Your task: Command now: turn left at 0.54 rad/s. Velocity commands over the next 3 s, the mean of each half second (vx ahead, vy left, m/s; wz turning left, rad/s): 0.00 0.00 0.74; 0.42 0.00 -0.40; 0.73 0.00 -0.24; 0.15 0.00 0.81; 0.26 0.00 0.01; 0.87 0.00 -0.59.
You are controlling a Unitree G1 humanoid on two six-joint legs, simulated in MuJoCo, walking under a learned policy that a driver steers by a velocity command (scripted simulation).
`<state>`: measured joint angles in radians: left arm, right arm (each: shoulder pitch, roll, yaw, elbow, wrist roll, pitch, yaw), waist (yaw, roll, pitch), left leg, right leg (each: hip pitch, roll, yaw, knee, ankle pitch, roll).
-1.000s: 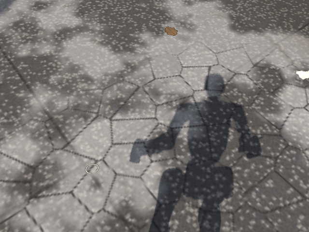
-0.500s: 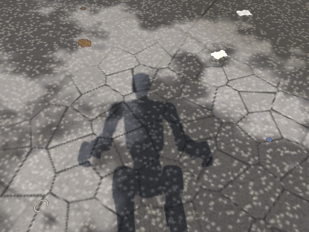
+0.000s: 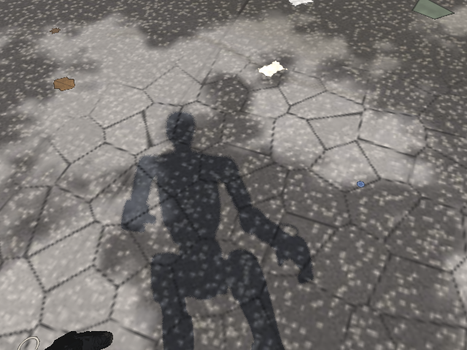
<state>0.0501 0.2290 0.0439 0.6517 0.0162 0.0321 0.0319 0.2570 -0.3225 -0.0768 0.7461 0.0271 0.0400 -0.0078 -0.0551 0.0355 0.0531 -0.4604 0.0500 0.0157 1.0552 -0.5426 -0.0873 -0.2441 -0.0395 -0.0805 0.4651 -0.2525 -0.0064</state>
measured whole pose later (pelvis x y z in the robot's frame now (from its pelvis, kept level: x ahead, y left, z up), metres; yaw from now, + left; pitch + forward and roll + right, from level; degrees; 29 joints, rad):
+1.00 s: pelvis +0.18 +0.00 -0.01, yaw +8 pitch +2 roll +1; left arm 0.42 0.29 0.06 0.76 -0.02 -0.08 -0.03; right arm 0.20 -0.31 -0.06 0.66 0.02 -0.11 0.02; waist 0.04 0.05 0.00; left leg -0.46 0.01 -0.04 1.17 -0.38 0.01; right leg -0.24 0.03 0.00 0.60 -0.40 -0.10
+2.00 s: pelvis +0.74 -0.02 +0.00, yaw +30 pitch +0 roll -2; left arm 0.12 0.28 0.06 0.68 0.03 0.00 0.03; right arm 0.18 -0.34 -0.09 0.60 0.02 0.07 -0.02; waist 0.02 0.02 0.10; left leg -0.56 0.09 -0.01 1.02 -0.34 -0.10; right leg -0.30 -0.03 -0.15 0.40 -0.11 -0.03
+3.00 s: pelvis +1.12 +0.01 -0.01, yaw +8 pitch -1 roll +0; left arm 0.39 0.24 0.04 0.77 0.01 -0.09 -0.04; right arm 0.17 -0.28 -0.05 0.73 0.06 -0.08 0.01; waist 0.04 0.04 0.04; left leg -0.67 0.15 -0.08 1.32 -0.15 0.05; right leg -0.20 0.07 -0.11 0.54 -0.33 -0.11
